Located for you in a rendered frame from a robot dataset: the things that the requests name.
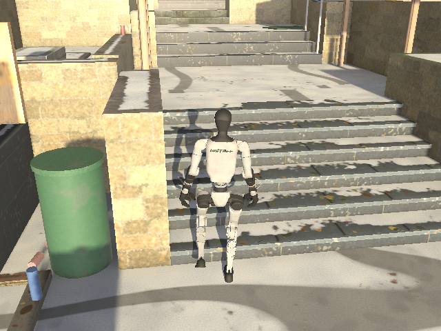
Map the right robot thigh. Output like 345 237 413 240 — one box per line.
226 192 244 239

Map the right robot forearm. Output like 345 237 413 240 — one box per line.
245 169 258 196

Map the left robot hand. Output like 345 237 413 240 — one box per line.
179 191 196 208

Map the robot head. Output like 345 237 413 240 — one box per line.
210 109 234 142

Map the robot right upper arm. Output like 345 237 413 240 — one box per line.
236 139 252 179

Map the left robot forearm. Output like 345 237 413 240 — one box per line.
181 166 195 194

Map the robot left upper arm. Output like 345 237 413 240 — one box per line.
189 139 208 176

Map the right robot hand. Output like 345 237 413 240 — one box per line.
243 193 258 208

